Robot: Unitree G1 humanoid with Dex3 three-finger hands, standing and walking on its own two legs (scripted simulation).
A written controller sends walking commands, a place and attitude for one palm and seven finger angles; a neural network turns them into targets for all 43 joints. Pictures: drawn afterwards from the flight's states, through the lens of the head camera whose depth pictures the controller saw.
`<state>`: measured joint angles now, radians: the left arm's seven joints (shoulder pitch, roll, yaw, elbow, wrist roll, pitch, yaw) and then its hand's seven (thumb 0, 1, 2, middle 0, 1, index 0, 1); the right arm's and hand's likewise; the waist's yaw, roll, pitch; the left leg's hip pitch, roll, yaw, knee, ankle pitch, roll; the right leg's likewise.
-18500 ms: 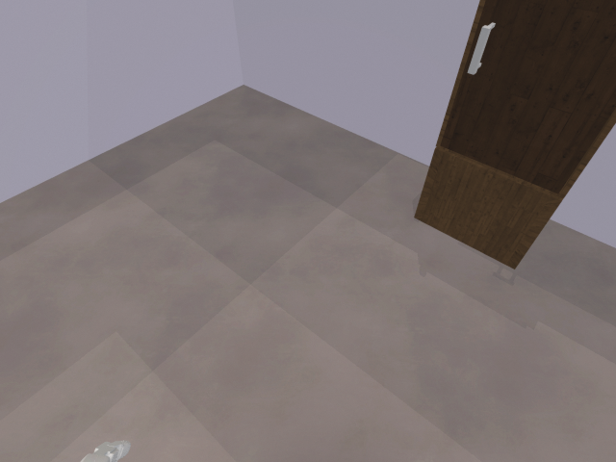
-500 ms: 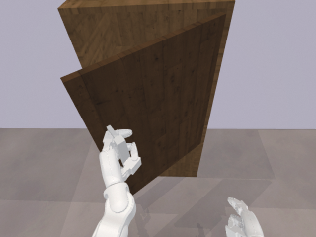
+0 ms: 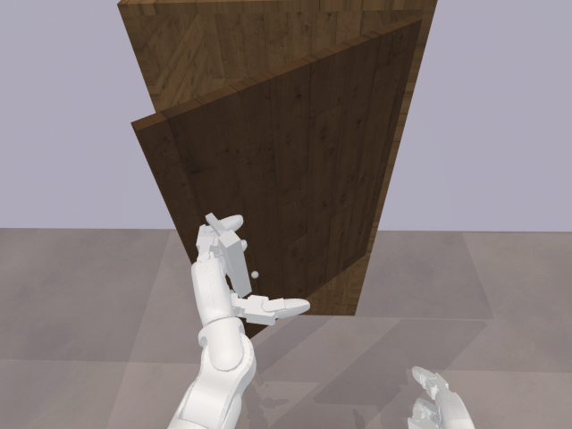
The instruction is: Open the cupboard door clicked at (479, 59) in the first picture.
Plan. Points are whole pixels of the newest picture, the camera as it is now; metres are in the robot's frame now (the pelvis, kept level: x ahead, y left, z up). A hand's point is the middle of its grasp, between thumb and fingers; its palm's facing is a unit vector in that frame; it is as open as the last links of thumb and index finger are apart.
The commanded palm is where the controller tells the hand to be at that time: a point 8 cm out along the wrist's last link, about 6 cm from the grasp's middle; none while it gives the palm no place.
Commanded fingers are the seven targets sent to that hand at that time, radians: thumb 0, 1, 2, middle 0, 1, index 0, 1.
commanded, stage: open thumb and fingers to let go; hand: left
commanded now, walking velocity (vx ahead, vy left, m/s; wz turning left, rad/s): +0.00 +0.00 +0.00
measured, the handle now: (228, 256) +0.34 +0.10 +0.07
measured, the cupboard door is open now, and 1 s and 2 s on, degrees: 39 42 41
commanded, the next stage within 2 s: slide the hand sideways off the handle in 0.16 s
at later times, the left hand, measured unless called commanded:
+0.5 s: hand (256, 303) +0.27 +0.05 +0.07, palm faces -0.17 -0.99 -0.02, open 16.1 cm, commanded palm +0.25 +0.10 +0.07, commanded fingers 0.00 -0.50 0.30 -0.15 -0.30 -0.15 -0.30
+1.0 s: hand (228, 324) +0.24 +0.09 +0.07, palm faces -0.05 -1.00 -0.01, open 16.1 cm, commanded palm +0.21 +0.15 +0.07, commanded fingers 0.00 -0.50 0.30 -0.15 -0.30 -0.15 -0.30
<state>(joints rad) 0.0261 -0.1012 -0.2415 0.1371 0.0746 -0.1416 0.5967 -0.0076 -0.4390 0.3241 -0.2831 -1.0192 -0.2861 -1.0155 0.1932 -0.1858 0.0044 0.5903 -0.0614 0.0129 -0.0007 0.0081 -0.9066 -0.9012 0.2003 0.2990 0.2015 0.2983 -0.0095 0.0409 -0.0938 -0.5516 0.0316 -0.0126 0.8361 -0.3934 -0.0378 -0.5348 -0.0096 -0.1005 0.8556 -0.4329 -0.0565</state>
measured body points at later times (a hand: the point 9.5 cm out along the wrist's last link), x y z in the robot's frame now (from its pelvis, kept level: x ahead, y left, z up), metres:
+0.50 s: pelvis -0.01 +0.02 +0.00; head +0.01 +0.00 +0.45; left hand +0.27 +0.11 +0.08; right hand +0.16 -0.20 -0.10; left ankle +0.02 +0.15 -0.70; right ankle +0.00 -0.08 -0.70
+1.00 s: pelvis +0.01 +0.01 +0.00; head +0.03 -0.01 +0.45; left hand +0.23 +0.14 +0.08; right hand +0.18 -0.21 -0.08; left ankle +0.02 +0.15 -0.70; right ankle +0.00 -0.08 -0.70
